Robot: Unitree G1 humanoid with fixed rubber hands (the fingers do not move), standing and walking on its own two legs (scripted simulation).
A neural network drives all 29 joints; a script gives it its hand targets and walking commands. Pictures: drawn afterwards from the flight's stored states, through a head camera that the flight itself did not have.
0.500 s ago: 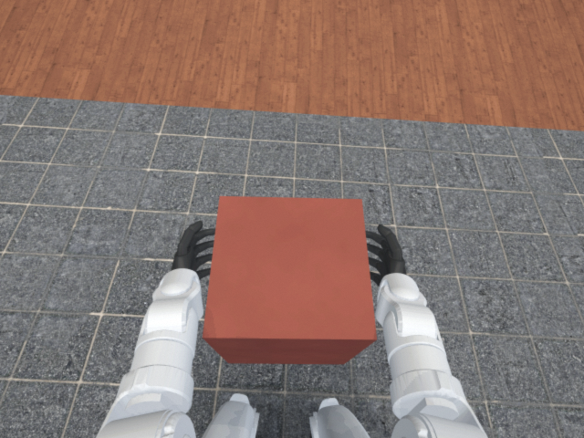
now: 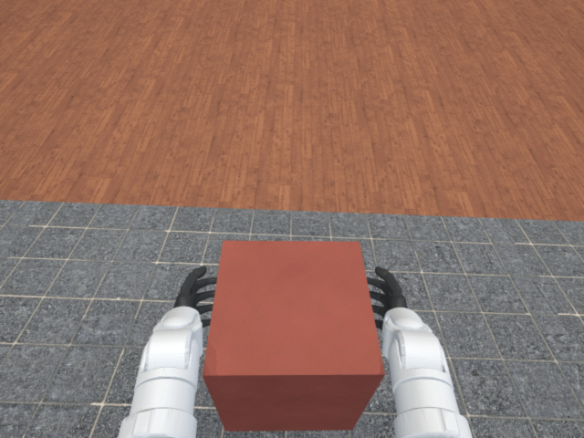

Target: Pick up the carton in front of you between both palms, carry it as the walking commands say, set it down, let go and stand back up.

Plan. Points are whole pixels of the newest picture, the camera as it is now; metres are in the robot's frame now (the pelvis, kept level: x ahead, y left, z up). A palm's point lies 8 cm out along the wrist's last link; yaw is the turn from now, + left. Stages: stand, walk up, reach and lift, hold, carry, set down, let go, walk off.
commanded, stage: reach and lift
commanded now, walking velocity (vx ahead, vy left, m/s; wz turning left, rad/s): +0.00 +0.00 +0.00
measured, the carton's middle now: (290, 339) +0.29 +0.00 -0.05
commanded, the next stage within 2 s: hold in 0.92 s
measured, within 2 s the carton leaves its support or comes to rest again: neither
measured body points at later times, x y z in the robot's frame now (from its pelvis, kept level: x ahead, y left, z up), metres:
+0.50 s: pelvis -0.01 +0.00 +0.00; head -0.03 +0.01 +0.45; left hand +0.30 +0.15 +0.02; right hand +0.30 -0.15 +0.02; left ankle +0.02 +0.13 -0.74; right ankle +0.00 -0.13 -0.74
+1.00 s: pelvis +0.01 +0.00 +0.01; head -0.03 +0.00 +0.45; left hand +0.30 +0.15 +0.04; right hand +0.30 -0.15 +0.04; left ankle +0.02 +0.13 -0.74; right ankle +0.00 -0.13 -0.74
